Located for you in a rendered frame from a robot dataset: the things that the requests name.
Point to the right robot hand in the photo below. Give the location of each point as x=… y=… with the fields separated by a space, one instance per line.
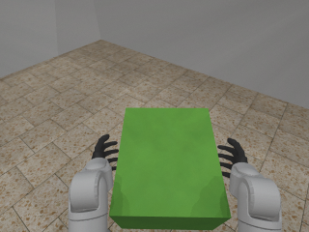
x=237 y=152

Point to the robot left forearm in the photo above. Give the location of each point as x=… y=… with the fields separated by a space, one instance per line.
x=88 y=197

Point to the robot right forearm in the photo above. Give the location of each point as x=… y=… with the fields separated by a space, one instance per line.
x=259 y=204

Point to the carton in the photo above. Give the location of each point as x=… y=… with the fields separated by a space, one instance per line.
x=168 y=174

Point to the left robot hand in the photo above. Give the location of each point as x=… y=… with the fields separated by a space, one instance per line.
x=101 y=146

